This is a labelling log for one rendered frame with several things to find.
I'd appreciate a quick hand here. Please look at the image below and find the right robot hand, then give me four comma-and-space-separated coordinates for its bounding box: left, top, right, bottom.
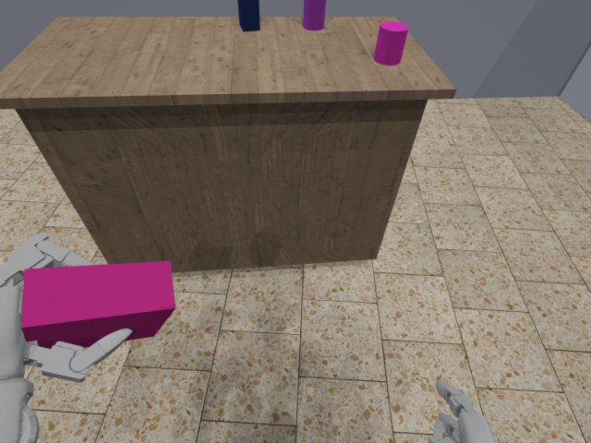
428, 380, 496, 443

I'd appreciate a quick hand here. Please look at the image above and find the left robot forearm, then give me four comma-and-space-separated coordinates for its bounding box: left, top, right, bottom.
0, 377, 40, 443

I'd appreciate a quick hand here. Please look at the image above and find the table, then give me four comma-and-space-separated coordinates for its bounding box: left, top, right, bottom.
0, 17, 457, 273

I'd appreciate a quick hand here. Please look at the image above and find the left robot hand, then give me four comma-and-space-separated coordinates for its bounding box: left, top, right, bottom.
0, 233, 133, 383

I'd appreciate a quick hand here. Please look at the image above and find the sponge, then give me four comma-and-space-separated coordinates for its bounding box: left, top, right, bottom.
21, 261, 175, 349

